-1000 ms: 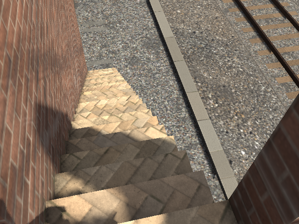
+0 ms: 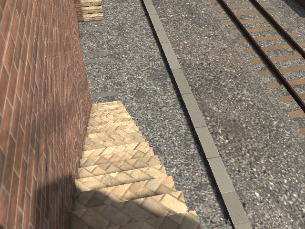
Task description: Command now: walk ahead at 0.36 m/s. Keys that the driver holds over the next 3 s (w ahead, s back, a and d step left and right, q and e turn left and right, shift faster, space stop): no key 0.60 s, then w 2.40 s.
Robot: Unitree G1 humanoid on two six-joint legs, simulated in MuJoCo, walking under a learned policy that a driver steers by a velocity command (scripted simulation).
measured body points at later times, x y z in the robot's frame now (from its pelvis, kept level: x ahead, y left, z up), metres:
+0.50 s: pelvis +0.20 +0.08 -0.23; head +0.18 +0.11 +0.22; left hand +0.29 +0.29 -0.38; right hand +0.12 -0.12 -0.38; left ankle +0.10 +0.16 -0.90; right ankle +0.31 -0.10 -0.89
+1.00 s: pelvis +0.36 +0.07 -0.31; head +0.39 +0.11 +0.13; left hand +0.38 +0.28 -0.48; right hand +0.32 -0.19 -0.44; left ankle +0.23 +0.17 -0.79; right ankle +0.39 -0.07 -1.05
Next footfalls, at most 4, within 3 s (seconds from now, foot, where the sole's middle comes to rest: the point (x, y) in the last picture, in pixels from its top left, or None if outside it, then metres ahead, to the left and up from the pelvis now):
0.16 left None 0.14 0.16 -0.94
0.52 right None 0.34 -0.10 -0.95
0.94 right None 0.40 -0.08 -1.10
1.08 right None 0.46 -0.12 -1.13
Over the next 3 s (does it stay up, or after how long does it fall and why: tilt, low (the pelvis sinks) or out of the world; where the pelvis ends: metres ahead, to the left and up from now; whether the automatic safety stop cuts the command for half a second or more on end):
stays up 1.26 0.22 -1.03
